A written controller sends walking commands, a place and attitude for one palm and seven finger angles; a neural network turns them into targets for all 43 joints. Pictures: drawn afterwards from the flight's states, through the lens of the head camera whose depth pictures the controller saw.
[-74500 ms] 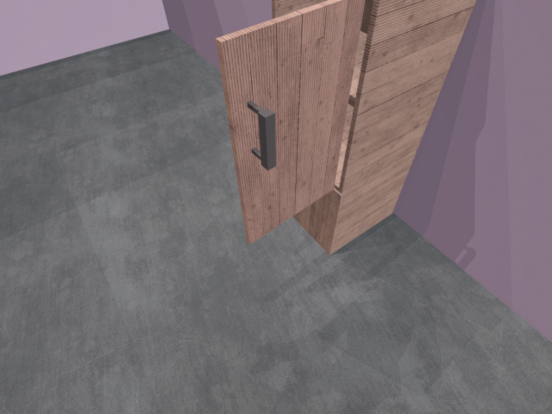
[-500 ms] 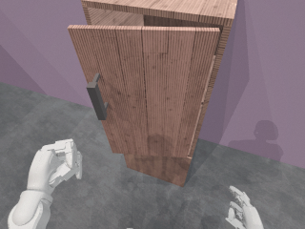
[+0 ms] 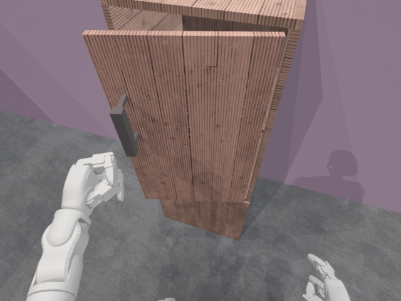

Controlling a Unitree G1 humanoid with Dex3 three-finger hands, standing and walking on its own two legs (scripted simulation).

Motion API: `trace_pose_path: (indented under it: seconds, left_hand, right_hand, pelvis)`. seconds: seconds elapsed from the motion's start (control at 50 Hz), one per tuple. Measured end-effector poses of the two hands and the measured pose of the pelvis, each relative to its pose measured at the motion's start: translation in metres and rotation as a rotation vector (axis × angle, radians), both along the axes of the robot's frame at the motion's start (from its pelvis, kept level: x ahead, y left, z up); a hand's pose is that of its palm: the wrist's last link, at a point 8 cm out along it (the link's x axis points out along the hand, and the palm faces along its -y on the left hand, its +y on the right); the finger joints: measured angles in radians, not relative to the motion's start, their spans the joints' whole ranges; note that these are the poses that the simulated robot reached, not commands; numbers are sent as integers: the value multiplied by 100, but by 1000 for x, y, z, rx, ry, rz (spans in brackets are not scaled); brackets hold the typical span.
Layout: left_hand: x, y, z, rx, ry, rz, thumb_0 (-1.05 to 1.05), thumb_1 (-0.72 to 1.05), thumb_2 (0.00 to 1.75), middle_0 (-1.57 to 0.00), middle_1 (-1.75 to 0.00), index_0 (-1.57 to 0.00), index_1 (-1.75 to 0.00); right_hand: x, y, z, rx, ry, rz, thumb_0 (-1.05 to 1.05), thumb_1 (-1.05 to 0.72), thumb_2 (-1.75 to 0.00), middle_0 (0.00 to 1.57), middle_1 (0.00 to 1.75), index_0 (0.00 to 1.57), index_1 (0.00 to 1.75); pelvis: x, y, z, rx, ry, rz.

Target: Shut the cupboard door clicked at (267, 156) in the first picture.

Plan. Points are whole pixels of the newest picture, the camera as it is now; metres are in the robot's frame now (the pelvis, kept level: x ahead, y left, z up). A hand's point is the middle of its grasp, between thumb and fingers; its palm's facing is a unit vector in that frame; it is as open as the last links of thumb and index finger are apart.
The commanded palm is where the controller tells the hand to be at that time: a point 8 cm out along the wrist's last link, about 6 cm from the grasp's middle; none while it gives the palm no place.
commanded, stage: bring the fist close to the handle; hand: left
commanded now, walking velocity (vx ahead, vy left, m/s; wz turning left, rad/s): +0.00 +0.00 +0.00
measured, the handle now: (127, 126) +0.46 +0.19 +0.09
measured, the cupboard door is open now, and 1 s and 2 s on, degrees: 16 16 0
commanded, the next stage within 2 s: push the door shut along its arc in 0.76 s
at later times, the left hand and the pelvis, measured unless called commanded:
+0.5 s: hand (131, 157) +0.37 +0.16 +0.10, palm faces +0.01 -1.00 -0.02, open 3.1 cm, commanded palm +0.34 +0.21 +0.09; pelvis +0.00 +0.00 +0.00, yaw -1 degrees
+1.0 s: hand (134, 159) +0.36 +0.16 +0.09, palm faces -0.04 -1.00 -0.03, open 3.1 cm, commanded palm +0.35 +0.21 +0.09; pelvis +0.00 +0.00 +0.00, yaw -1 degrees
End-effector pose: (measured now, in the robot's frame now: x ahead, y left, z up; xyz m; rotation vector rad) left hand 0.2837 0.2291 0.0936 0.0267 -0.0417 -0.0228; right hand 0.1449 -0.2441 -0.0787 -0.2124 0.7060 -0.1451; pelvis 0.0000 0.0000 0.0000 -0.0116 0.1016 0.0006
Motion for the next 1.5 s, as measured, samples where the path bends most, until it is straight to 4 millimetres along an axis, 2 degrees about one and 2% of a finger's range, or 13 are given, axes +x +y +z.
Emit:
trace_pose_path:
  seconds: [0.12, 0.24, 0.4, 0.56, 0.64, 0.72, 0.82, 0.94, 1.02, 1.12, 1.34, 1.5]
  left_hand:
    - [23, -15, -1, -12, 4, -19, 2, 90, 90, -130, -150, -130, -150]
    - [43, -18, 6, -1, -24, 13, 2, 90, 90, -130, -150, -130, -150]
    - [58, -17, 1, -8, 19, 20, 2, 90, 90, -130, -150, -130, -149]
    - [58, -16, 5, -4, -19, 23, 2, 90, 90, -130, -150, -130, -150]
    - [57, -17, 1, -9, 2, 18, 2, 90, 90, -130, -150, -130, -150]
    - [56, -13, -2, -12, 14, 31, 2, 90, 90, -130, -150, -130, -149]
    - [54, -9, 5, -5, -23, 37, 2, 90, 90, -130, -150, -130, -150]
    - [56, -15, 4, -7, -9, 4, 2, 90, 90, -130, -150, -130, -150]
    - [65, -19, -2, 3, 29, -20, 2, 90, 90, -130, -150, -130, -150]
    - [84, -22, 4, 11, 5, -41, 2, 90, 90, -131, -150, -130, -150]
    - [105, -16, 6, 11, 24, -86, 2, 90, 90, -133, -150, -130, -149]
    - [131, -15, 7, 21, 38, -128, 2, 90, 90, -133, -150, -130, -150]
  right_hand:
    - [-5, 6, -4, 10, 26, -9, 2, -90, -90, 21, 30, 20, 30]
    - [-12, 9, -7, 28, 59, -13, 2, -90, -90, 21, 30, 20, 30]
    - [-22, 3, -10, 24, 113, -37, 2, -90, -90, 21, 30, 20, 30]
    - [-27, -8, -10, 10, 136, -56, 2, -91, -90, 21, 30, 20, 30]
    - [-27, -10, -10, 8, 140, -59, 2, -91, -90, 20, 30, 20, 29]
    - [-26, -10, -9, 6, 136, -62, 2, -91, -90, 20, 30, 20, 29]
    - [-23, -9, -8, 8, 123, -56, 2, -91, -90, 20, 30, 20, 29]
    - [-22, -5, -10, 15, 121, -45, 2, -91, -90, 21, 30, 20, 29]
    - [-24, -4, -11, 9, 131, -44, 2, -91, -90, 21, 30, 20, 30]
    - [-34, -6, -14, -2, 156, -59, 2, -91, -90, 21, 30, 20, 30]
    - [-69, -12, -24, -12, 260, -102, 1, -91, -90, 21, 30, 20, 30]
    - [-92, -16, -32, -40, 333, -119, 1, -91, -90, 21, 30, 20, 30]
  pelvis:
    - [0, 3, 1, 5, 7, -9]
    - [1, 4, 1, 7, 14, -16]
    - [4, 2, 3, 8, 15, -20]
    - [4, 1, 3, 7, 18, -22]
    - [4, 0, 4, 9, 16, -21]
    - [2, -1, 4, 10, 14, -23]
    - [1, -2, 4, 7, 12, -20]
    - [-1, 0, 3, 6, 12, -14]
    - [-4, 0, 2, 5, 13, -10]
    - [-7, 1, 1, 3, 25, -12]
    - [-7, 3, -1, 0, 42, -10]
    - [-15, 6, -7, -10, 78, 2]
